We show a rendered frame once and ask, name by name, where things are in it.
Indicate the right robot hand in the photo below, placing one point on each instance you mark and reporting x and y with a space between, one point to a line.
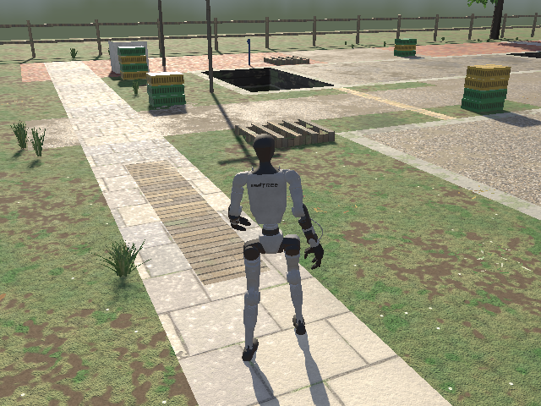
318 252

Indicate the robot left forearm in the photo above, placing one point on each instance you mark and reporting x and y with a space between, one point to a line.
233 220

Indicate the robot right forearm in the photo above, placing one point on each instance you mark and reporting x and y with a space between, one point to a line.
308 229

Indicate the right robot upper arm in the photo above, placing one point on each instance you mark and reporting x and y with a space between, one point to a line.
296 191

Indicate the left robot hand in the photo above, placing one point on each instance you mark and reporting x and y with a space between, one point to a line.
243 221

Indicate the left robot foot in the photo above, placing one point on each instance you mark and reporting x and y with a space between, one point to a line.
248 353

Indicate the left robot upper arm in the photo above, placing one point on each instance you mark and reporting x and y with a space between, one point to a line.
237 193

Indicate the robot head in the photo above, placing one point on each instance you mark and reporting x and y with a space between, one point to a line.
264 146

